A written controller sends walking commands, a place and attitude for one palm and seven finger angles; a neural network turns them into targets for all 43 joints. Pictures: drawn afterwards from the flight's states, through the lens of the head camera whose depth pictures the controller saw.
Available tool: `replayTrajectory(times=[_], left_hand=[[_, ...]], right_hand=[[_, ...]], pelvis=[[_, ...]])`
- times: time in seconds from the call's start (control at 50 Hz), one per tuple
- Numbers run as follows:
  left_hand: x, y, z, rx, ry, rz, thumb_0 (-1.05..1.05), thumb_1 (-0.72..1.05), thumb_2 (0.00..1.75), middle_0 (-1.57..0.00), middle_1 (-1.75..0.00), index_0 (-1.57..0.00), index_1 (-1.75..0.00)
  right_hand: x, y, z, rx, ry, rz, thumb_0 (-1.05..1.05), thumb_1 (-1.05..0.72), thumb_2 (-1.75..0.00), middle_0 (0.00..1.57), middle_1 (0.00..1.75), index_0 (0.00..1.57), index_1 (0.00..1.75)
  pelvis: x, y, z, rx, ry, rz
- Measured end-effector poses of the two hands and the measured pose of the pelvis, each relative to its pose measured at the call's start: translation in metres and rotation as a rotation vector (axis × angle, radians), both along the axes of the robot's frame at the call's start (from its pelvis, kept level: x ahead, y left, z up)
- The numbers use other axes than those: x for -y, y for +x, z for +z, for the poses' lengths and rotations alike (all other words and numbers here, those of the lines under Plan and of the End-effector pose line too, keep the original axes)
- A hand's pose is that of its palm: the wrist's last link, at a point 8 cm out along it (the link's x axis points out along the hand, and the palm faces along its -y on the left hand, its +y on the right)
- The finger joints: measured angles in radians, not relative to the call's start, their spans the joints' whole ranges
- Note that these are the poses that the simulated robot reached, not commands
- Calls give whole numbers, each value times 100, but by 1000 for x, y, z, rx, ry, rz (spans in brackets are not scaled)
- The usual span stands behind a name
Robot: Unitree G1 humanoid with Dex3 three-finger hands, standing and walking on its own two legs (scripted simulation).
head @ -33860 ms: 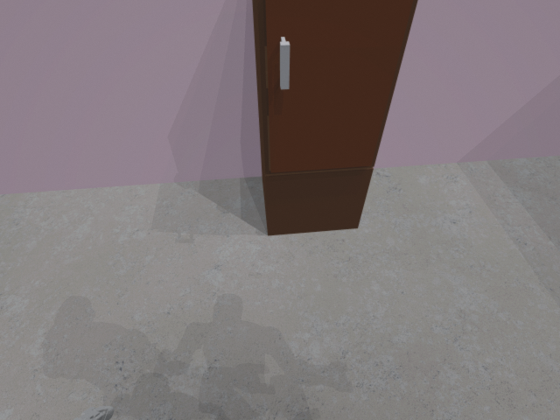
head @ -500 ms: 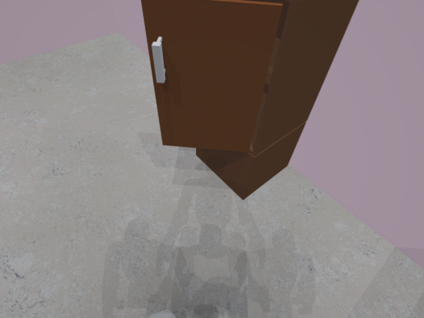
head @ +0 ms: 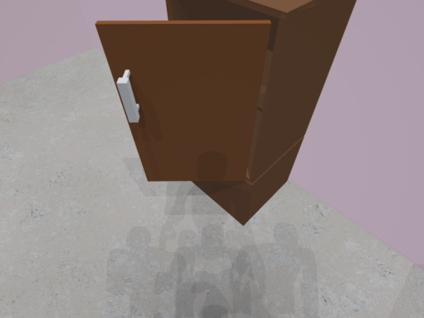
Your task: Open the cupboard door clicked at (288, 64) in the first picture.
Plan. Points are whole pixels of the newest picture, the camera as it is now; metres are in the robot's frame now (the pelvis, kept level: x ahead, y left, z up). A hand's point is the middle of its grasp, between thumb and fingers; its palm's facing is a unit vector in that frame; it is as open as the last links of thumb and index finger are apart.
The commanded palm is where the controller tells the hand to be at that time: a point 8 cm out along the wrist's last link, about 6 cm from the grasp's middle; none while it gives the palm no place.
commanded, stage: come to a stop and stand still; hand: left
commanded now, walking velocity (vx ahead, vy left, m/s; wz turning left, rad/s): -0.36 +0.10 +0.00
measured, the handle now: (130, 96) +0.62 +0.24 +0.07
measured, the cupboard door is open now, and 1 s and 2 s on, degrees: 45 45 45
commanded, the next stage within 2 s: look again from close up in 1.14 s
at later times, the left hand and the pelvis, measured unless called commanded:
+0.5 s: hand out of the picture +0.09 +0.20 -0.16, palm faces +0.04 -0.96 -0.27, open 7.4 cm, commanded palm none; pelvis +0.05 +0.00 +0.01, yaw +0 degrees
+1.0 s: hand out of the picture +0.03 +0.24 -0.16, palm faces -0.02 -0.97 -0.23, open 7.4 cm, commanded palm none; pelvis +0.00 +0.05 +0.01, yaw -2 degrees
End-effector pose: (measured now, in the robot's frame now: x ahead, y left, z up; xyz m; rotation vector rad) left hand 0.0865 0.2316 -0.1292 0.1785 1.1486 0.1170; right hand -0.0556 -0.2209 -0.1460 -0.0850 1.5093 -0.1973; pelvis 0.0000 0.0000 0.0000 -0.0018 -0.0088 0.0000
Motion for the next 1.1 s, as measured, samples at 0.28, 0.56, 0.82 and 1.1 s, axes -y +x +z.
replayTrajectory(times=[0.28, 0.56, 0.82, 1.1], left_hand=[[-16, 21, -9, -132, 3, 53, 0, 92, 90, -20, -30, -20, -30], [-14, -9, 2, -163, 45, 77, 1, 91, 90, -20, -30, -20, -30], [-39, -32, -11, -123, 18, 42, 1, 91, 90, -20, -30, -20, -30], [-52, -75, 0, -179, 27, 22, 1, 91, 90, -20, -30, -20, -30]], right_hand=[[-5, 121, 13, 148, -64, 46, 1, -93, -90, 20, 30, 20, 30], [29, 176, 21, 230, -91, 91, 0, -91, -90, 20, 30, 19, 30], [-28, 153, 20, 360, -60, 119, 0, -90, -90, 20, 30, 19, 30], [-34, 81, 17, 243, -43, 81, 0, -92, -90, 20, 30, 20, 30]], pelvis=[[-12, 47, 6, -21, 8, -19], [-1, 44, 10, -23, 13, -3], [-39, 20, 0, 19, -9, -21], [-47, -1, 8, -2, 4, -30]])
